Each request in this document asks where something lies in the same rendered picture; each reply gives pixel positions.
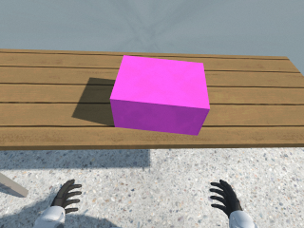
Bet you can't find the table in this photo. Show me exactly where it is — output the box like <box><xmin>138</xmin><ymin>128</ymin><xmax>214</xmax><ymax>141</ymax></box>
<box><xmin>0</xmin><ymin>48</ymin><xmax>304</xmax><ymax>198</ymax></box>

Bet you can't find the robot left hand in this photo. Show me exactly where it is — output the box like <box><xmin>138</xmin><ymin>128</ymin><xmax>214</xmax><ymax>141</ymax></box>
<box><xmin>50</xmin><ymin>179</ymin><xmax>82</xmax><ymax>214</ymax></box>

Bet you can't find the robot right hand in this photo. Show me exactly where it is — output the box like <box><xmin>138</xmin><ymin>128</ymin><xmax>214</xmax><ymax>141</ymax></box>
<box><xmin>209</xmin><ymin>180</ymin><xmax>243</xmax><ymax>219</ymax></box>

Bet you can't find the left robot forearm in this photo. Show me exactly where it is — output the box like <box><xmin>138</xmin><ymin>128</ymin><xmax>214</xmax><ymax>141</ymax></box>
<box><xmin>33</xmin><ymin>205</ymin><xmax>66</xmax><ymax>228</ymax></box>

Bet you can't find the carton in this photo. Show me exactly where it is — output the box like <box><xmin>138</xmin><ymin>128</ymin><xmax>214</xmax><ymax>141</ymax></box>
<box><xmin>109</xmin><ymin>55</ymin><xmax>210</xmax><ymax>136</ymax></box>

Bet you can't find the right robot forearm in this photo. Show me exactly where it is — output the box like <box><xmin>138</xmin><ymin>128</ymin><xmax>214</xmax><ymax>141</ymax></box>
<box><xmin>229</xmin><ymin>210</ymin><xmax>259</xmax><ymax>228</ymax></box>

